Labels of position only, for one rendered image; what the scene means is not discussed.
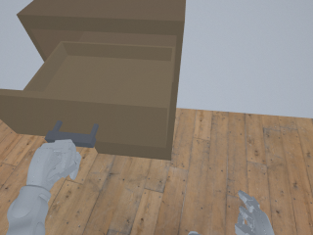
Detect cabinet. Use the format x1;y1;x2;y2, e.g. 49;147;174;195
17;0;186;161

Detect drawer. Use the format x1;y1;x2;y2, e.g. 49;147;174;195
0;41;175;148

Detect robot left forearm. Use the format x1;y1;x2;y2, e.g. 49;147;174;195
6;185;52;235

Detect robot left hand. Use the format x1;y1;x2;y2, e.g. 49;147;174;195
26;139;82;191

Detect robot right hand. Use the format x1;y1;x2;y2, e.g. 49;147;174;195
235;190;275;235

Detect handle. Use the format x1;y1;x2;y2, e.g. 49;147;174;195
44;120;99;148

